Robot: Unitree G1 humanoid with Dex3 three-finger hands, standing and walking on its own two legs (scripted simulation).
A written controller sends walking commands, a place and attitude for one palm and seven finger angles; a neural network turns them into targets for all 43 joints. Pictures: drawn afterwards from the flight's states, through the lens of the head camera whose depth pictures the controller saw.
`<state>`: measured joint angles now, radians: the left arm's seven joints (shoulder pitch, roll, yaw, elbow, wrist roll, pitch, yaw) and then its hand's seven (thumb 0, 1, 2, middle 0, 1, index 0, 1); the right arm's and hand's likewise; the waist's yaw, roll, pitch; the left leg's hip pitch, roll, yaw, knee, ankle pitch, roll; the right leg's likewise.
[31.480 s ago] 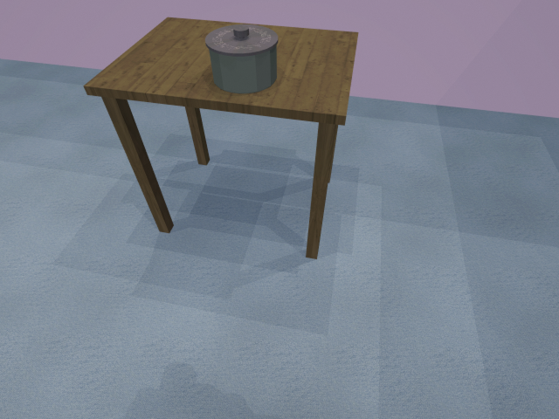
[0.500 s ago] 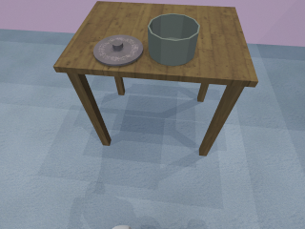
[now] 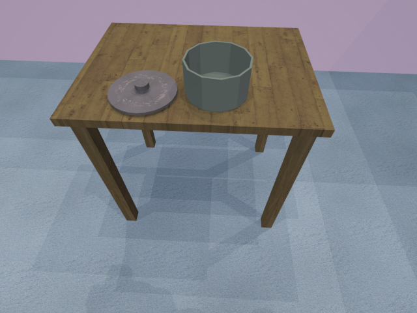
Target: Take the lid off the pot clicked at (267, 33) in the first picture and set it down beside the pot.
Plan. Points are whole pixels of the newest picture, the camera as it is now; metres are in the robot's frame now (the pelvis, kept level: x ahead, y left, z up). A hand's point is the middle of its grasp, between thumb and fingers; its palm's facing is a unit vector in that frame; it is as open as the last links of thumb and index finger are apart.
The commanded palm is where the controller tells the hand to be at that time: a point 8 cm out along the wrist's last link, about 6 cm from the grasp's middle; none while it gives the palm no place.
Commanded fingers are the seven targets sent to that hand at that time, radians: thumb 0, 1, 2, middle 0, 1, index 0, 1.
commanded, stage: stop stepping back and stand still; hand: left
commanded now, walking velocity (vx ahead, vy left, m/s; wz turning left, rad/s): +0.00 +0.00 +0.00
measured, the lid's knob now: (141, 84) +0.71 +0.23 +0.01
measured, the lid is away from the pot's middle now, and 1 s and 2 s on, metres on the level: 0.23 0.23 0.23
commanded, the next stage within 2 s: let the arm hang, fingers relaxed in 0.14 s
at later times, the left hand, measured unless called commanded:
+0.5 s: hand out of the picture +0.00 +0.19 -0.17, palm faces +0.04 -0.97 -0.22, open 7.3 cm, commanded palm none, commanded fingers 0.00 0.90 0.90 -0.20 -0.30 -0.20 -0.30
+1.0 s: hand out of the picture -0.06 +0.18 -0.17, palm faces +0.04 -0.98 -0.17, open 7.3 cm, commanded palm none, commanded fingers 0.00 0.90 0.90 -0.20 -0.30 -0.20 -0.30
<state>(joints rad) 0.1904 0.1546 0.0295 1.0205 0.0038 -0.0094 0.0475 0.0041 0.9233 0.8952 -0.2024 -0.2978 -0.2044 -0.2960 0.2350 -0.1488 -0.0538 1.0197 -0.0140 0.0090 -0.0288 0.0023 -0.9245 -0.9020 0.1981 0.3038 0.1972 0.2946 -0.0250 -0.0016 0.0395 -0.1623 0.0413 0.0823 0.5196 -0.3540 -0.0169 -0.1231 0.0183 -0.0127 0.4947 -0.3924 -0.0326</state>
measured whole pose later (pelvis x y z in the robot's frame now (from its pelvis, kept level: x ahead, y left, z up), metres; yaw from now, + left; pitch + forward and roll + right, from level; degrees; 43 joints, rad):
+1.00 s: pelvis -0.06 +0.02 +0.01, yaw +0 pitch -1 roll +0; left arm 0.28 0.12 0.02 1.13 0.01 0.00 0.04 0.01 0.92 0.90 -0.20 -0.30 -0.20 -0.30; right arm 0.29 -0.11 -0.04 1.11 -0.01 0.00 -0.04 0.00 -0.92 -0.90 0.20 0.30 0.20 0.29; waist -0.01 -0.01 0.06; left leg -0.16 0.03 0.09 0.44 -0.27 0.01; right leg -0.12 0.01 -0.01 0.43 -0.28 -0.01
